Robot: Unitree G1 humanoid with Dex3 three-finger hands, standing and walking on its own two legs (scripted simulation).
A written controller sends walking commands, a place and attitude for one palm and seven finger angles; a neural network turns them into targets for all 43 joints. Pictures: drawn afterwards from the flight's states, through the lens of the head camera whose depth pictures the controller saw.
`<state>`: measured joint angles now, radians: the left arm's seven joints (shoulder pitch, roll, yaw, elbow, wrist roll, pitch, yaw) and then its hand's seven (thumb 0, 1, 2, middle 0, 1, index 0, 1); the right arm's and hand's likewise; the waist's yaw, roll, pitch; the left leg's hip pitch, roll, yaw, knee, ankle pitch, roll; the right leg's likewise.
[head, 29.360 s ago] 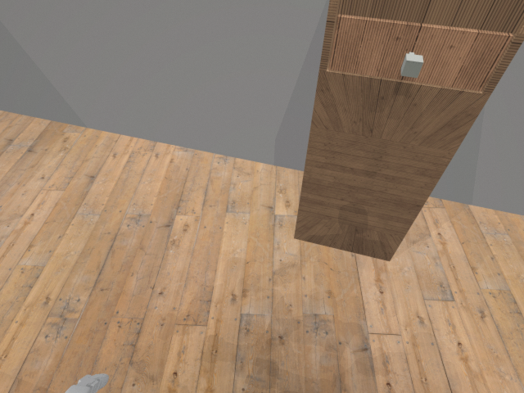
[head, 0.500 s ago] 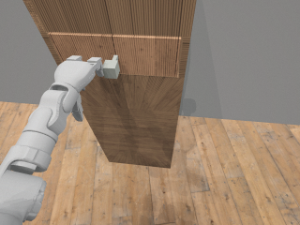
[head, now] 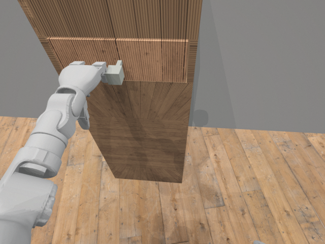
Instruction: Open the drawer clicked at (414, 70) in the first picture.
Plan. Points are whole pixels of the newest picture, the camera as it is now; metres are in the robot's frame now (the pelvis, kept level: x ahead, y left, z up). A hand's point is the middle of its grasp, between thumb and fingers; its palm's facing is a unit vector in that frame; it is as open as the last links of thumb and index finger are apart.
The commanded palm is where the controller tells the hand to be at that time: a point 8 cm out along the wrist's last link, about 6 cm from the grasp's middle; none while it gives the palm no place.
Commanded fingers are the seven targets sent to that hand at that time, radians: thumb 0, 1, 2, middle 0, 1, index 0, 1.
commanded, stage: lower the fingers behind the handle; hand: left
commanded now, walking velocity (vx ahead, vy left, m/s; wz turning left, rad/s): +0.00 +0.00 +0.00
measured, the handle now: (116, 70) +0.53 +0.17 +0.14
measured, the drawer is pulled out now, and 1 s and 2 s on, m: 0.00 0.00 0.00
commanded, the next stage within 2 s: close the thumb around the handle in 0.08 s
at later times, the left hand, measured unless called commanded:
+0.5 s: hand (89, 94) +0.45 +0.22 +0.12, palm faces -0.03 +0.01 -1.00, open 10.9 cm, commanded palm +0.44 +0.21 +0.18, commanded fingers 0.00 0.45 0.71 -0.37 -1.30 -0.37 -1.30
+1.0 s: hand (90, 92) +0.46 +0.22 +0.12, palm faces -0.02 +0.01 -1.00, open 4.9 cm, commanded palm +0.44 +0.21 +0.18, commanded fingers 0.00 0.90 0.90 -0.40 -1.35 -0.40 -1.35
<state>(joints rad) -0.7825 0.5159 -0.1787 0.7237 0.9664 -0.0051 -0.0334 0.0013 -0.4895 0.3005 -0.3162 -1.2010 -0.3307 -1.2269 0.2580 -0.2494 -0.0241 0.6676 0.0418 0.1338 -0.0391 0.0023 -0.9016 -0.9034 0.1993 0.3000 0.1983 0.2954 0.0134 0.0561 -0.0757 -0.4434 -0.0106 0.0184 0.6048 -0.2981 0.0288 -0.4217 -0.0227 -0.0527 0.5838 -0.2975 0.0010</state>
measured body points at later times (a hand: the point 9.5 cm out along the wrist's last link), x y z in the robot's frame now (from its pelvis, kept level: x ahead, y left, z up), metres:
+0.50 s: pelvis +0.00 +0.00 +0.00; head +0.04 -0.01 +0.45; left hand +0.44 +0.22 +0.18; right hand +0.11 -0.25 -0.13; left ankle +0.00 +0.10 -0.73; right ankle -0.01 -0.12 -0.73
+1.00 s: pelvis +0.01 +0.00 +0.00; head +0.05 -0.01 +0.45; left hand +0.45 +0.22 +0.18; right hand +0.10 -0.26 -0.13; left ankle +0.00 +0.10 -0.73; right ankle -0.01 -0.12 -0.73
